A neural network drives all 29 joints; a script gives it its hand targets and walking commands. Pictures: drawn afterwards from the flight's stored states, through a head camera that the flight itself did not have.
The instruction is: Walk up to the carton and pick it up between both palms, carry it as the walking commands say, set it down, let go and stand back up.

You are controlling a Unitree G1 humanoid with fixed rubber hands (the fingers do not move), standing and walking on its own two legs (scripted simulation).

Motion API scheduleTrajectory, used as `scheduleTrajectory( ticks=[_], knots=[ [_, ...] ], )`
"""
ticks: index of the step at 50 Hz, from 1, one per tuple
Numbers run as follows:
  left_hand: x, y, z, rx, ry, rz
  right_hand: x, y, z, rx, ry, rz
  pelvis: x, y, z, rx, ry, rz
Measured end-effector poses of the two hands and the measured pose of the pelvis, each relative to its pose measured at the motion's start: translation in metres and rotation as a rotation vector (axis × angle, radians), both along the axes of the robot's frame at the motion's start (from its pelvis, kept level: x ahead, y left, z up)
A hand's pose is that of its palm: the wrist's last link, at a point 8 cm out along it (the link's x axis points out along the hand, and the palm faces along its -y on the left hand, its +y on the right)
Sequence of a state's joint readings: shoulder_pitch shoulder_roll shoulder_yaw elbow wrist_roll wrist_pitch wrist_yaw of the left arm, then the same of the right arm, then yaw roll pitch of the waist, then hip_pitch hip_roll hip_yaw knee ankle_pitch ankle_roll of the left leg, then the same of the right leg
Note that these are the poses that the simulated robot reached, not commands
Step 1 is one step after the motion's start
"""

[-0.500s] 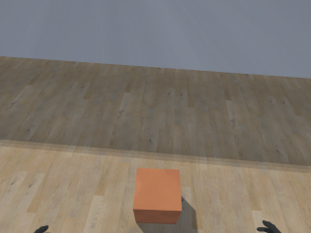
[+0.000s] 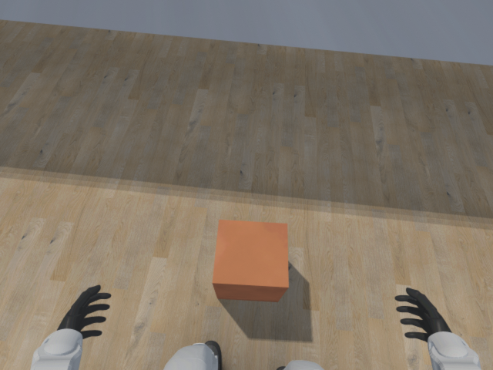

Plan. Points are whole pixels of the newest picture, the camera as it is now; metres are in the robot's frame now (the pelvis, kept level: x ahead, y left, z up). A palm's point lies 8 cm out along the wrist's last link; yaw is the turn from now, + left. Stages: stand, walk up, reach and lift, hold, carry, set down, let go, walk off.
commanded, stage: reach and lift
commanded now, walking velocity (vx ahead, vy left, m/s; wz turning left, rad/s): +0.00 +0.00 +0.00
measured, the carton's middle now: (250, 263) +0.43 -0.01 -0.63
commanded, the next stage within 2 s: none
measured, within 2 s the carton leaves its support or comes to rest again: neither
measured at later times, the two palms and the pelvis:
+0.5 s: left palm (122, 269) +0.28 +0.26 -0.14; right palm (386, 278) +0.28 -0.26 -0.14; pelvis -0.04 -0.02 -0.06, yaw +0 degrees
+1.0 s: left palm (163, 214) +0.42 +0.22 -0.20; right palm (353, 224) +0.42 -0.23 -0.19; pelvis -0.06 +0.00 -0.10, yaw -1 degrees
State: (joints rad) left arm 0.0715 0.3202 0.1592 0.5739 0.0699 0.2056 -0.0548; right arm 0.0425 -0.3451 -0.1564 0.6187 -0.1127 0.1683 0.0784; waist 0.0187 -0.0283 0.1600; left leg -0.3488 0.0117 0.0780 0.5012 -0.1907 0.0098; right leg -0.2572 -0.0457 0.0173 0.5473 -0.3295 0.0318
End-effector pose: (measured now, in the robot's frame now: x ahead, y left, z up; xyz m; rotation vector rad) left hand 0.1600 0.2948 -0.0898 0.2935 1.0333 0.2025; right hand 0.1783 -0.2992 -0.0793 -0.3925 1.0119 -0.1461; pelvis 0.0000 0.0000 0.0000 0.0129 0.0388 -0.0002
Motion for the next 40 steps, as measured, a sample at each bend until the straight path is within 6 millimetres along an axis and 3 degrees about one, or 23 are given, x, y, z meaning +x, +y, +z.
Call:
scheduleTrajectory(
  ticks=[5,17,28,40],
  knots=[
    [0.016,-0.004,-0.011,-0.014,-0.015,-0.001,0.009,0.001,-0.01,0.025,-0.009,-0.021,-0.003,-0.002,-0.01,-0.003,0.051,-0.001],
    [0.077,-0.027,-0.038,-0.055,-0.099,-0.006,0.062,0.016,-0.045,0.107,-0.117,-0.064,-0.022,-0.011,-0.04,-0.007,0.195,-0.003],
    [0.135,-0.037,-0.061,-0.097,-0.16,-0.018,0.121,0.039,-0.067,0.164,-0.201,-0.083,-0.048,-0.018,-0.063,-0.021,0.315,0.015],
    [0.205,-0.065,-0.091,-0.168,-0.247,-0.037,0.181,0.049,-0.088,0.217,-0.283,-0.114,-0.058,-0.01,-0.083,-0.032,0.496,0.004]
  ],
)
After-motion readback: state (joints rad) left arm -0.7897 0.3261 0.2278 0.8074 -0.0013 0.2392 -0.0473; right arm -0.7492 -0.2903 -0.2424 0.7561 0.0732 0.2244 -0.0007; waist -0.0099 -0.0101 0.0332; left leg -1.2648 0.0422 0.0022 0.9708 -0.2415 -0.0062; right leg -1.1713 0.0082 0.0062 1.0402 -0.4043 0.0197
